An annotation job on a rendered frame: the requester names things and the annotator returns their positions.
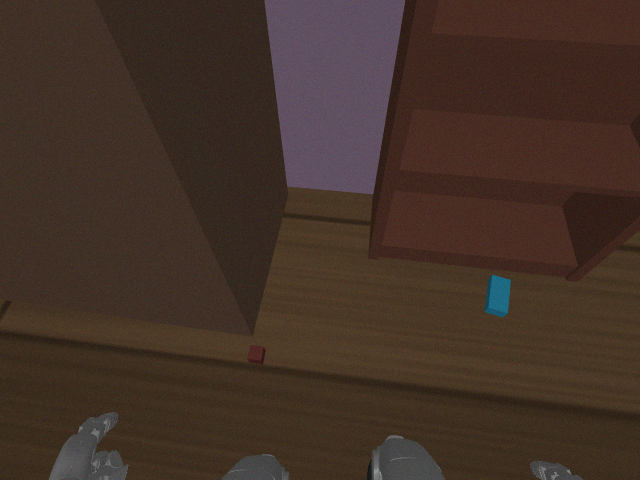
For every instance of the left robot hand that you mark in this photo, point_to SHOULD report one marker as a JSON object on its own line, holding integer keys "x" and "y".
{"x": 77, "y": 458}

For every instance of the right robot hand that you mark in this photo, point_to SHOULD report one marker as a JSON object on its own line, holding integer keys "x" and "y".
{"x": 549, "y": 471}

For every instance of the bookshelf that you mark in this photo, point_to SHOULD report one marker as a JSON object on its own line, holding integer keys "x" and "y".
{"x": 512, "y": 136}

